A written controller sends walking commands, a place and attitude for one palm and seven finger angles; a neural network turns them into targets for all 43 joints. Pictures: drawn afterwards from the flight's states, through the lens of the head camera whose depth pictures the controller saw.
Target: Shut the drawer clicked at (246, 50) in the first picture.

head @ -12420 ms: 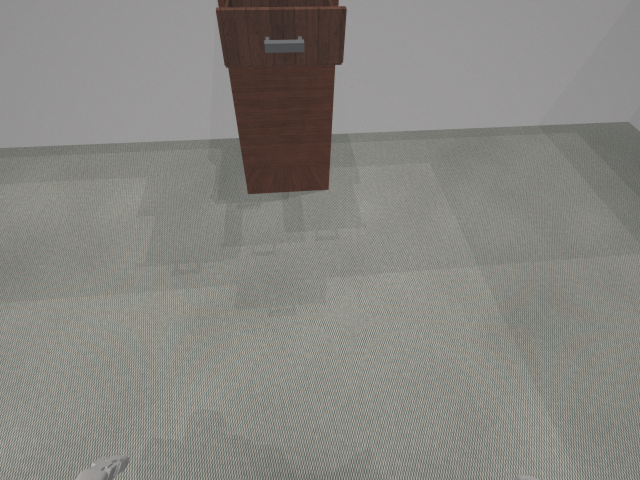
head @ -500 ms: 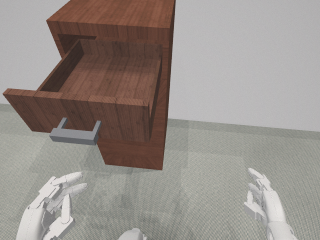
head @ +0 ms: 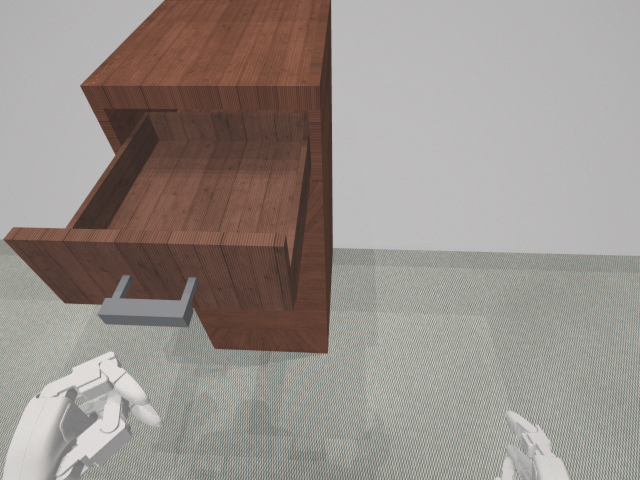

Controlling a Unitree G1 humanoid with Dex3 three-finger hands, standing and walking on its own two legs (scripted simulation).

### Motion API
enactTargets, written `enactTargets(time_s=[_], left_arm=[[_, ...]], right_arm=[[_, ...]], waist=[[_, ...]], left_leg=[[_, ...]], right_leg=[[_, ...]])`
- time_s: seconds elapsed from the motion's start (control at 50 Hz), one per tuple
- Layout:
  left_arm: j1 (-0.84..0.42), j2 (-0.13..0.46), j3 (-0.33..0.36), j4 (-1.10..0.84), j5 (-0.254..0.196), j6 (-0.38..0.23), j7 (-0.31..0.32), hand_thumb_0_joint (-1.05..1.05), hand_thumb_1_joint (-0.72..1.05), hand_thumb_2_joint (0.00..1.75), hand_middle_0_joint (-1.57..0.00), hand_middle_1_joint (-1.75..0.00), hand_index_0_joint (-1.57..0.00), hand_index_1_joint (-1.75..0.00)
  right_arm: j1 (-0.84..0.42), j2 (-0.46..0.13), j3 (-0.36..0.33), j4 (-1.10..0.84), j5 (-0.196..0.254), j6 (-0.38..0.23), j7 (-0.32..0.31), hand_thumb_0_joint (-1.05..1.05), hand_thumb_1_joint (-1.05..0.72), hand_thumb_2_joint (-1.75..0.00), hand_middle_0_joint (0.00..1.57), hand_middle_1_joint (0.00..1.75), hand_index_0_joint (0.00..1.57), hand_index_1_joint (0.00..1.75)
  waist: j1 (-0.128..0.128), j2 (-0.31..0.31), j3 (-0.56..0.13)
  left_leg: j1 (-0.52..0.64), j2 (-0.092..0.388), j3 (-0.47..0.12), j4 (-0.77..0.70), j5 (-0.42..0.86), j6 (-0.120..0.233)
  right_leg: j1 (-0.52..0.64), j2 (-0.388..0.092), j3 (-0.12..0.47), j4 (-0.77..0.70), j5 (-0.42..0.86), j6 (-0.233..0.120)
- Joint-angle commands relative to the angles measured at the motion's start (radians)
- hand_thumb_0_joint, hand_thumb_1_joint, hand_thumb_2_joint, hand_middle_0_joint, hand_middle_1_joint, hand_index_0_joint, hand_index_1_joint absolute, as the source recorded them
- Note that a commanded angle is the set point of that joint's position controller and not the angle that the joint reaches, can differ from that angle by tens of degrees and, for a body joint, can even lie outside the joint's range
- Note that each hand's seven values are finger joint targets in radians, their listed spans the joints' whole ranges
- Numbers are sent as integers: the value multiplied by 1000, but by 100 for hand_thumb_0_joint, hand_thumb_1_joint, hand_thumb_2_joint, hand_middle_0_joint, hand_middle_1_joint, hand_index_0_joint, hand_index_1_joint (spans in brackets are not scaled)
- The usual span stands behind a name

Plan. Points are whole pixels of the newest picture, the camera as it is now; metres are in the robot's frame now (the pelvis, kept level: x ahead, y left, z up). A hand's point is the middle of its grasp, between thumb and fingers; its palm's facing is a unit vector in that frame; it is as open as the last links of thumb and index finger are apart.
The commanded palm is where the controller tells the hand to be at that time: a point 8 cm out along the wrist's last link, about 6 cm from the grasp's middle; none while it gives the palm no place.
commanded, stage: raise the hand and make a fist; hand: left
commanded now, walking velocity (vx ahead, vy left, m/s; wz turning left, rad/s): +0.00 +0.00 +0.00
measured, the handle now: (152, 298) +0.31 +0.24 +0.08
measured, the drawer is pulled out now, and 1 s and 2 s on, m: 0.29 0.29 0.29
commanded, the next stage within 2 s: bring the fist close to the handle in 0.92 s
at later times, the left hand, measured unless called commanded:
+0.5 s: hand (90, 422) +0.14 +0.19 +0.16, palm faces +0.03 -1.00 -0.08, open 3.2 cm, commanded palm +0.09 +0.24 +0.18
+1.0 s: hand (81, 419) +0.14 +0.20 +0.17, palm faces +0.10 -0.99 -0.13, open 3.3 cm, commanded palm +0.09 +0.25 +0.18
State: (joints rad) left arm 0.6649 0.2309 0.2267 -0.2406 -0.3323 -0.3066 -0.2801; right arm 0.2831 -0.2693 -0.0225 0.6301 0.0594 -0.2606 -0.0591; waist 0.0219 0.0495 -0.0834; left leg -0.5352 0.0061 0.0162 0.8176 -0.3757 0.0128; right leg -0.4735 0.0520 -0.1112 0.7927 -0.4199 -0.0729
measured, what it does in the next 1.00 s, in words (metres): stands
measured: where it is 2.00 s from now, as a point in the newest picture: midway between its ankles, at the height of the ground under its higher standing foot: outside the picture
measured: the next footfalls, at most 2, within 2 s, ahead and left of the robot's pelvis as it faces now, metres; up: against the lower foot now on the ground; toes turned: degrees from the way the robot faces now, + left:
none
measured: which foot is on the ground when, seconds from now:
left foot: down 0.00-1.00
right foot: down 0.00-1.00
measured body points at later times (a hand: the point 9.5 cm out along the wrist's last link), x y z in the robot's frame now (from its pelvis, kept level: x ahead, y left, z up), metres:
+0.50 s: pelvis +0.00 +0.05 +0.01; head -0.02 +0.03 +0.46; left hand +0.13 +0.24 +0.17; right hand +0.23 -0.12 -0.02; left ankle +0.02 +0.11 -0.70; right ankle +0.00 -0.06 -0.70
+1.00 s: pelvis +0.00 +0.02 +0.02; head -0.04 -0.01 +0.46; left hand +0.13 +0.25 +0.18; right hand +0.20 -0.20 -0.03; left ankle +0.02 +0.11 -0.70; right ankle +0.00 -0.06 -0.70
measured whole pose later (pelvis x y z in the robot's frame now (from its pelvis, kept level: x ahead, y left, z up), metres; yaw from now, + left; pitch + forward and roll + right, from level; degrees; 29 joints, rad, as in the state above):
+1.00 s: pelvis +0.00 +0.02 +0.02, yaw +1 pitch -1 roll -1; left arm 0.69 0.26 0.19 -0.58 -0.30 -0.04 -0.17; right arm 0.24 -0.24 0.06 0.60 0.08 -0.35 -0.06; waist 0.06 0.08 -0.08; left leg -0.35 -0.01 0.01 0.69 -0.33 0.03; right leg -0.27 0.05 -0.11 0.64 -0.35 -0.06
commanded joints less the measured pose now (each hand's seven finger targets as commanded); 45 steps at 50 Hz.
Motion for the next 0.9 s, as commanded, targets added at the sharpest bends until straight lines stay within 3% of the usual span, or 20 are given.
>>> enactTargets(time_s=[0.0,0.06,0.12,0.14,0.16,0.26,0.32,0.38,0.5,0.54,0.58,0.62,0.66,0.68,0.76,0.82,0.88], left_arm=[[-29,113,30,-265,-33,-72,-32,0,90,90,-120,-138,-120,-138],[7,124,31,-352,6,-69,32,0,90,90,-126,-145,-126,-145],[35,63,-41,-439,35,-42,74,0,90,90,-132,-151,-132,-151],[40,67,-35,-444,43,-27,87,0,90,90,-134,-153,-134,-153],[44,53,-57,-449,48,-7,90,0,90,90,-136,-156,-136,-156],[71,33,-112,-521,77,110,94,0,90,90,-140,-160,-140,-160],[63,44,-124,-601,92,168,103,0,90,90,-140,-160,-140,-160],[59,32,-148,-685,106,199,124,0,90,90,-140,-160,-140,-160],[23,55,-115,-717,100,227,162,0,90,90,-140,-160,-140,-160],[42,33,-121,-668,93,244,156,0,90,90,-140,-160,-140,-160],[43,29,-122,-629,85,268,143,0,90,90,-140,-160,-140,-160],[6,60,-86,-615,75,284,137,0,90,90,-140,-160,-140,-160],[12,89,-53,-637,78,287,139,0,90,90,-140,-160,-140,-160],[8,79,-68,-659,78,279,138,0,90,90,-140,-160,-140,-160],[39,108,-15,-676,57,229,149,0,90,90,-140,-160,-140,-160],[28,114,13,-616,34,202,147,0,90,90,-140,-160,-140,-160],[30,112,22,-566,24,200,131,0,90,90,-140,-160,-140,-160]], right_arm=[[-148,-78,-20,-189,3,-135,-14,0,-90,-90,20,30,20,30],[-157,-75,-17,-186,-9,-154,-3,0,-90,-90,20,30,20,30],[-159,-65,-6,-210,-14,-155,14,0,-90,-90,20,30,20,30],[-164,-62,-6,-206,-12,-153,18,0,-90,-90,20,30,20,30],[-171,-64,0,-210,-16,-150,21,0,-90,-90,20,30,20,30],[-204,-58,17,-238,-7,-127,29,0,-90,-90,20,30,20,30],[-210,-53,28,-259,-1,-108,29,0,-90,-90,20,30,20,30],[-218,-47,43,-265,-3,-98,37,0,-90,-90,20,30,20,30],[-220,-47,55,-263,1,-89,35,0,-90,-90,20,30,20,30],[-227,-49,54,-259,6,-85,30,0,-90,-90,20,30,20,30],[-237,-53,55,-259,13,-81,25,0,-90,-90,20,30,20,30],[-240,-56,55,-259,15,-78,15,0,-90,-90,20,30,20,30],[-246,-54,53,-263,18,-86,11,0,-90,-90,20,30,20,30],[-236,-51,55,-266,17,-91,12,0,-90,-90,20,30,20,30],[-224,-49,50,-247,12,-121,17,0,-90,-90,20,30,20,30],[-217,-55,45,-229,15,-136,10,0,-90,-90,20,30,20,30],[-223,-58,41,-217,20,-146,4,0,-90,-90,20,30,20,30]], waist=[[6,-74,-99],[33,3,-106],[29,35,-108],[31,40,-103],[32,7,-84],[35,-20,-46],[36,-6,-37],[39,50,-22],[34,-2,-1],[33,-33,20],[33,-27,38],[35,-40,39],[46,-6,13],[43,15,0],[51,36,-30],[42,-9,16],[42,17,54]], left_leg=[[104,-10,-63,-82,178,32],[167,-9,-61,-128,219,37],[209,-2,-67,-162,246,32],[212,3,-72,-168,243,27],[213,6,-79,-174,250,27],[224,24,-105,-218,234,8],[242,34,-117,-249,218,-9],[262,40,-133,-272,204,-24],[253,46,-150,-304,92,-29],[235,42,-140,-310,58,-25],[219,35,-134,-319,29,-23],[207,26,-119,-319,3,-12],[219,20,-110,-313,21,-7],[234,18,-106,-308,43,-7],[248,13,-92,-277,101,-2],[227,13,-82,-264,80,6],[218,6,-71,-260,63,10]], right_leg=[[77,-94,192,-223,257,112],[73,-59,107,-181,238,62],[57,-45,40,-148,256,48],[57,-42,32,-148,245,46],[61,-38,28,-150,253,46],[70,-32,12,-165,225,46],[74,-31,5,-171,200,46],[74,-31,1,-173,175,42],[81,-28,1,-190,124,45],[84,-28,2,-204,106,47],[87,-28,7,-219,98,46],[98,-30,16,-237,76,47],[118,-31,22,-244,78,44],[119,-34,21,-243,88,43],[131,-33,23,-252,116,40],[109,-34,36,-277,89,44],[104,-41,59,-308,64,43]])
